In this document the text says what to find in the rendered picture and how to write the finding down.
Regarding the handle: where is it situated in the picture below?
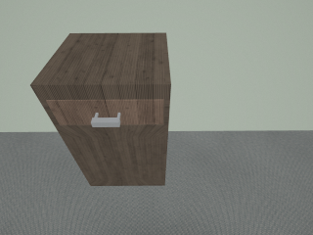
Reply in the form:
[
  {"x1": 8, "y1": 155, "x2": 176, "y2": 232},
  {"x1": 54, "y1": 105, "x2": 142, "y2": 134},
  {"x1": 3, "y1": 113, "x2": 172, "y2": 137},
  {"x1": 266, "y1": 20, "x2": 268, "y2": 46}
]
[{"x1": 91, "y1": 113, "x2": 121, "y2": 127}]

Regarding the drawer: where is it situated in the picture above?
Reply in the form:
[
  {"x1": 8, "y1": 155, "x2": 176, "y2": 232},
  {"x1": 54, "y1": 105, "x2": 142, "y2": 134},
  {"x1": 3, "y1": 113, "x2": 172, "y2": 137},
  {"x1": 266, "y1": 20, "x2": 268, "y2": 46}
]
[{"x1": 46, "y1": 99, "x2": 164, "y2": 125}]

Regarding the cabinet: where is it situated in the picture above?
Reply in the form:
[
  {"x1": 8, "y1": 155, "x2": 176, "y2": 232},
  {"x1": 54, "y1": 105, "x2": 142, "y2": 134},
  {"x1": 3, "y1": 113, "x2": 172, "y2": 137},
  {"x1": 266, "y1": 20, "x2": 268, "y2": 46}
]
[{"x1": 30, "y1": 32, "x2": 171, "y2": 186}]

